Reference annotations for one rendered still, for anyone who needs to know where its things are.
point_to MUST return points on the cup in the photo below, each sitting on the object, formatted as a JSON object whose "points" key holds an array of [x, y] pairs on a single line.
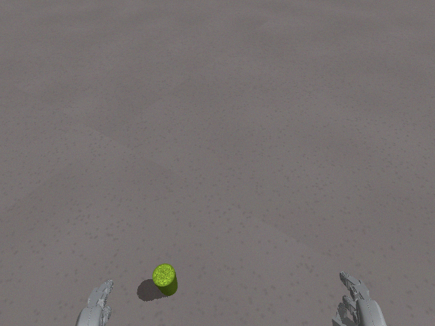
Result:
{"points": [[165, 279]]}

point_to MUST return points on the left robot hand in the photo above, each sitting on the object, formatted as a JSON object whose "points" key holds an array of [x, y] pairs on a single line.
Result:
{"points": [[96, 314]]}

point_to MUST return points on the right robot hand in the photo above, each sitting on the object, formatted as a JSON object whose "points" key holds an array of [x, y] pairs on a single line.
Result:
{"points": [[365, 311]]}

